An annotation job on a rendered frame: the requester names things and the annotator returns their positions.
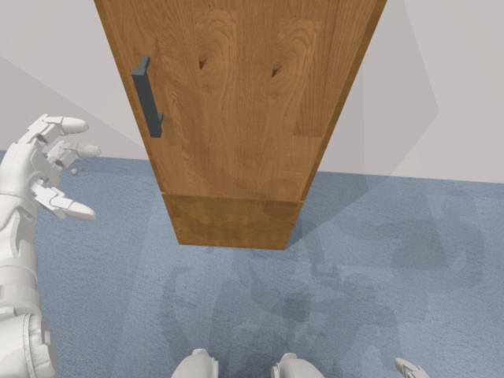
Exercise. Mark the left robot forearm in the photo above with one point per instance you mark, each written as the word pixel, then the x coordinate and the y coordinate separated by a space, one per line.
pixel 18 258

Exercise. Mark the cupboard door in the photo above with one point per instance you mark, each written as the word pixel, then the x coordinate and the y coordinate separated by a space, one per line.
pixel 247 88

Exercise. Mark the handle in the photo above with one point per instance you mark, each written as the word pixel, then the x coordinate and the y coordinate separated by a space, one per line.
pixel 146 98

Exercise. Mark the robot left shin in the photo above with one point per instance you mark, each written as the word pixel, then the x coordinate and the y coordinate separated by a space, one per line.
pixel 199 351

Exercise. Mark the robot left hand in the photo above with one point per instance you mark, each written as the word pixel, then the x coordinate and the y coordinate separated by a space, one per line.
pixel 24 164

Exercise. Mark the robot right hand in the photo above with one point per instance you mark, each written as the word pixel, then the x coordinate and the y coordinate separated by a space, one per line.
pixel 409 370

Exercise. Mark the left robot upper arm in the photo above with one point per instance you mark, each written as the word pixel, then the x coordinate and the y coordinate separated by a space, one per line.
pixel 27 349

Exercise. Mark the left robot thigh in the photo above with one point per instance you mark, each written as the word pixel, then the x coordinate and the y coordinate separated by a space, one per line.
pixel 197 366

